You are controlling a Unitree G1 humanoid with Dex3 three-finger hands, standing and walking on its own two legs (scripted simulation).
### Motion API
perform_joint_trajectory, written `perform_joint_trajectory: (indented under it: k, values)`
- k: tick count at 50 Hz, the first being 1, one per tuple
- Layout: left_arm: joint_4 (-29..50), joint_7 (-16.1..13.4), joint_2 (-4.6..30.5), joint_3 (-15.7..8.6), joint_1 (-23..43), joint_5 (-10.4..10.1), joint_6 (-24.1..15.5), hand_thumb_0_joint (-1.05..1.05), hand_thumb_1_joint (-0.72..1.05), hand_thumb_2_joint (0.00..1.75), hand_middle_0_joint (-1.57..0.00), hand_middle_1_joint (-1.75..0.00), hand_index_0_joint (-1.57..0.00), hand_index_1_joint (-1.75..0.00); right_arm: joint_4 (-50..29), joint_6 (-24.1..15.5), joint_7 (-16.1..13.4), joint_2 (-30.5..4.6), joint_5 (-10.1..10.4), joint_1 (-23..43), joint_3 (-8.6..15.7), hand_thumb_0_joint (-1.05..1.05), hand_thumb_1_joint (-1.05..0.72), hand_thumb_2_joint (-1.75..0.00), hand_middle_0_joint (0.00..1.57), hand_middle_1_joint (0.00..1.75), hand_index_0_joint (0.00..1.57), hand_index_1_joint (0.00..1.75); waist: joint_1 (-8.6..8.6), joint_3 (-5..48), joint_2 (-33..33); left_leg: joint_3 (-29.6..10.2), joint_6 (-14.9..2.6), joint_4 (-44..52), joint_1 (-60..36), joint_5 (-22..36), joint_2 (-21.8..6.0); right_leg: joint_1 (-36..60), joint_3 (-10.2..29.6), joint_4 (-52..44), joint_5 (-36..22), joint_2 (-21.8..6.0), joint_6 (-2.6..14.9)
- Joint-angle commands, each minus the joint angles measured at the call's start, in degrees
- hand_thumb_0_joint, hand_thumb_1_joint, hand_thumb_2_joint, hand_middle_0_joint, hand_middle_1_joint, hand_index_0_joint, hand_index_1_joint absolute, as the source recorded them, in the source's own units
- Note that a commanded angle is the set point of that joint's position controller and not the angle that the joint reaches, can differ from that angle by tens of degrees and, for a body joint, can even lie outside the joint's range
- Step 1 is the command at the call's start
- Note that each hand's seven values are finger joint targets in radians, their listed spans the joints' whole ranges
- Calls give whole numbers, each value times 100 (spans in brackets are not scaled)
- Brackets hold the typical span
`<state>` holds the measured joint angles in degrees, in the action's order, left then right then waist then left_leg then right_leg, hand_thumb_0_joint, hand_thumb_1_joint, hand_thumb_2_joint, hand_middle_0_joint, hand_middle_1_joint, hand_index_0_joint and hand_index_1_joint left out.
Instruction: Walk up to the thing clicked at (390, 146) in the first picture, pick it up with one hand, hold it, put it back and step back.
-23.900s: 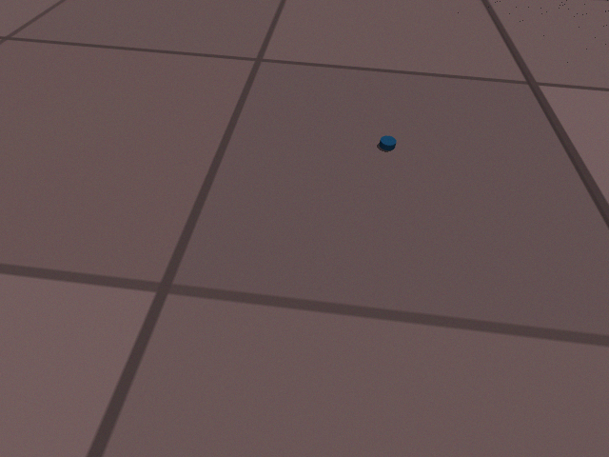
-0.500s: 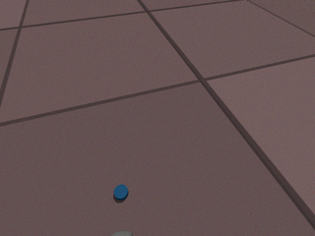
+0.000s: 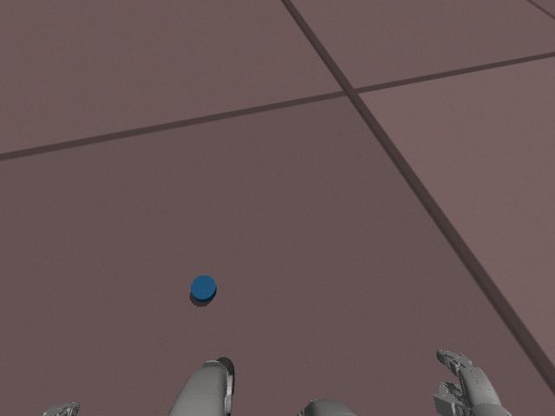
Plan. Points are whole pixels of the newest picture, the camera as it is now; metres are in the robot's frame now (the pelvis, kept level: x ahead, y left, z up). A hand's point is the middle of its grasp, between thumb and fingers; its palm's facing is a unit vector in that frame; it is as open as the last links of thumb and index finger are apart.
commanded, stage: walk up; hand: left
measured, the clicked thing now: (203, 288) +0.53 +0.22 -0.73
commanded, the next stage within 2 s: none
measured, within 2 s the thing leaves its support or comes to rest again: neither
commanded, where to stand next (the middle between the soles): +0.17 -0.04 m, yaw +4 degrees
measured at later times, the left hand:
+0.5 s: hand out of the picture -0.02 +0.27 -0.12, palm faces +0.08 -0.92 -0.38, open 7.4 cm
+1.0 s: hand out of the picture +0.02 +0.26 -0.13, palm faces +0.09 -0.91 -0.41, open 7.4 cm
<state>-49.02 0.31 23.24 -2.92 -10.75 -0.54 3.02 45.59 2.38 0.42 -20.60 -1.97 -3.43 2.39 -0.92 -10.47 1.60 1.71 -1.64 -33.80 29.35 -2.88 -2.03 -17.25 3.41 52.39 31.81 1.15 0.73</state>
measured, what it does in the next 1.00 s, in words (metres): steps on the spot: right foot, then left foot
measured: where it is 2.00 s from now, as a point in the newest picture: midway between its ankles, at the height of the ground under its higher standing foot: outside the picture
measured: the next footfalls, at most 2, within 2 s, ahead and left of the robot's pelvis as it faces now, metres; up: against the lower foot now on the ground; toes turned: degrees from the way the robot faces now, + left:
right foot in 0.04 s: -0.02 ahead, -0.13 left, +0.00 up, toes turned +1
left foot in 0.38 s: -0.02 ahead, +0.11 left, +0.00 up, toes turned +4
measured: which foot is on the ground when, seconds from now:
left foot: down 0.00-0.08, up 0.10-0.36, down 0.38-0.72, up 0.74-0.94, down 0.96-1.00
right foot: up 0.00-0.02, down 0.04-0.42, up 0.44-0.66, down 0.68-1.00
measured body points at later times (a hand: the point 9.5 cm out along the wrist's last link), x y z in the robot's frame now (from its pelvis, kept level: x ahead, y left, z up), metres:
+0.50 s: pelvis -0.04 -0.01 +0.02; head -0.02 +0.00 +0.47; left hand -0.02 +0.32 -0.10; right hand +0.06 -0.30 -0.10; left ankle -0.06 +0.11 -0.71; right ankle -0.05 -0.13 -0.67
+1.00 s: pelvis -0.04 -0.02 +0.01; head -0.01 -0.02 +0.46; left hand +0.02 +0.31 -0.10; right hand +0.06 -0.33 -0.12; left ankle -0.05 +0.10 -0.71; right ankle +0.06 -0.16 -0.71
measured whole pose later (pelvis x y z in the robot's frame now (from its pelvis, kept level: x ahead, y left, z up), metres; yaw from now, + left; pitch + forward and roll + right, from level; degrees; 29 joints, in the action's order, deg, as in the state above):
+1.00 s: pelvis -0.04 -0.02 +0.01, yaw +7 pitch -2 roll +1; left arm -53.8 -0.1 22.0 -1.8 -9.2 1.7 -0.7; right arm 56.0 1.6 2.0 -22.5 -1.6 -13.0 2.9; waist -0.6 -5.1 -0.7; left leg 0.4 -0.6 -39.6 16.0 -21.4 0.0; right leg -22.8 -0.6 39.1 14.6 -4.9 -0.8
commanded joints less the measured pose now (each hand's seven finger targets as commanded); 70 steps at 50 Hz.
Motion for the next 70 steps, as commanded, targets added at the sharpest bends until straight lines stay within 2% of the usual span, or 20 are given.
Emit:
perform_joint_trajectory:
  k: [1,2,4,5,9,15,18,20,22,26,33,34,36,37,48,51,57,60,63,70]
  values:
    - [-307,-36,970,-493,-1861,119,-80,0,90,90,-20,-30,-20,-30,-447,66,-36,-1625,-61,-149,582,0,-90,-90,20,30,20,30,-175,1542,-1586,-1476,-595,1337,-611,-2865,-995,998,-560,-2136,-480,42,148]
    - [-311,-32,1076,-546,-1882,211,-135,0,90,90,-20,-30,-20,-30,-441,109,-37,-1405,-22,-263,531,0,-90,-90,20,30,20,30,-157,1311,-1055,-1151,-237,751,-105,-3005,-594,1203,-267,-2573,-500,13,230]
    - [338,-89,2023,-748,-597,417,-168,0,90,90,-20,-30,-20,-30,-545,34,-128,-1101,73,80,461,0,-90,-90,20,30,20,30,-319,353,1166,-713,309,-2159,855,-2978,896,-911,3177,-4217,1497,-2475,1383]
    - [580,-116,2154,-734,-44,407,-214,0,90,90,-20,-30,-20,-30,-480,2,-193,-1548,60,129,610,0,-90,-90,20,30,20,30,-208,11,938,-1258,326,-2895,184,-2809,466,-1857,3485,-4332,1307,-2867,1713]
    - [390,-136,1061,-545,286,311,-416,0,90,90,-20,-30,-20,-30,-7,-98,-77,-966,167,-1020,425,0,-90,-90,20,30,20,30,377,711,343,-1029,183,-3319,175,-1722,903,205,384,-2997,-2954,-1053,687]
    - [324,-35,1313,-577,-909,312,-451,0,90,90,-20,-30,-20,-30,-151,-378,4,-1182,91,-255,317,0,-90,-90,20,30,20,30,-576,682,1063,-183,284,-490,183,-2615,388,1803,861,-2815,-1341,-1410,1050]
    - [399,45,1368,-457,-819,202,-362,0,90,90,-20,-30,-20,-30,137,-547,-51,-1132,74,-999,366,0,-90,-90,20,30,20,30,-43,919,647,88,29,1373,-1734,-1608,556,886,451,-1833,-2556,-1331,816]
    - [566,40,641,-238,-868,92,-396,0,90,90,-20,-30,-20,-30,245,-649,-120,-1719,8,-1624,564,0,-90,-90,20,30,20,30,189,1558,-977,-2421,-500,1618,-3737,-1167,-916,-1084,-383,229,-1356,-390,140]
    - [673,-45,1267,-407,58,192,-427,0,90,90,-20,-30,-20,-30,262,-627,-95,-2366,110,-1726,715,0,-90,-90,20,30,20,30,496,659,-910,-4241,-1837,1888,-2556,-1564,-2407,-1853,317,686,272,-573,130]
    - [371,69,1111,-359,-601,113,-522,0,90,90,-20,-30,-20,-30,72,-660,-72,-1575,127,-1154,407,0,-90,-90,20,30,20,30,58,434,-871,-1586,-1078,1333,-2171,21,-1023,-1272,-120,-51,-641,-558,104]
    - [-82,-101,922,-333,-831,136,-710,0,90,90,-20,-30,-20,-30,-30,-343,2,-1269,194,-698,242,0,-90,-90,20,30,20,30,-88,1009,-974,-588,-530,-140,-832,156,-399,1166,-746,-2422,-2656,-5,-20]
    - [-119,-153,1067,-354,-930,158,-753,0,90,90,-20,-30,-20,-30,-34,-312,-3,-990,249,-757,144,0,-90,-90,20,30,20,30,-193,1173,-535,-454,-332,-614,-632,-446,-207,1498,-382,-2633,-2896,-283,66]
    - [78,-193,1584,-405,-539,227,-814,0,90,90,-20,-30,-20,-30,21,-195,-37,-690,222,-1186,31,0,-90,-90,20,30,20,30,40,1303,445,-565,36,-1740,-277,-2974,275,1042,2405,-3547,-2090,-2373,833]
    - [117,-204,1787,-419,-84,197,-769,0,90,90,-20,-30,-20,-30,179,-119,-69,-1140,199,-1140,197,0,-90,-90,20,30,20,30,53,1120,368,-669,36,-2169,-684,-3338,137,311,2557,-3548,-1321,-2539,1324]
    - [5,-119,1288,-292,599,189,-494,0,90,90,-20,-30,-20,-30,911,-194,90,-1243,20,-1566,367,0,-90,-90,20,30,20,30,318,1068,590,-24,-4,279,-1981,-1973,252,-953,534,-2709,188,-1238,561]
    - [-151,-167,1022,-233,486,80,-445,0,90,90,-20,-30,-20,-30,579,-314,25,-2007,-42,-732,465,0,-90,-90,20,30,20,30,243,646,-1114,-3182,-975,2118,-843,-3717,-1717,-1154,-153,-395,-93,-104,65]
    - [-565,-145,794,-129,102,18,-626,0,90,90,-20,-30,-20,-30,747,-413,-33,-1403,105,-391,256,0,-90,-90,20,30,20,30,-76,1211,-996,-830,-391,289,-1875,1130,-731,274,-444,-2400,-2134,-200,86]
    - [-647,-207,1099,-141,163,106,-679,0,90,90,-20,-30,-20,-30,786,-380,-66,-1151,235,-745,177,0,-90,-90,20,30,20,30,97,1636,-449,-637,-117,-66,-1396,721,-412,1413,577,-2401,-4166,-829,413]
    - [-567,-124,1184,-37,762,39,-591,0,90,90,-20,-30,-20,-30,1078,-362,-107,-1235,131,-838,211,0,-90,-90,20,30,20,30,302,1441,-74,-733,-111,958,-1963,-1245,-357,424,633,-2254,-2909,-1007,449]
    - [-969,-110,1041,42,666,46,-592,0,90,90,-20,-30,-20,-30,1180,-429,-78,-1261,164,-150,160,0,-90,-90,20,30,20,30,117,1322,-194,-483,-134,1107,-2046,-11,-493,849,267,-2511,-3676,-741,180]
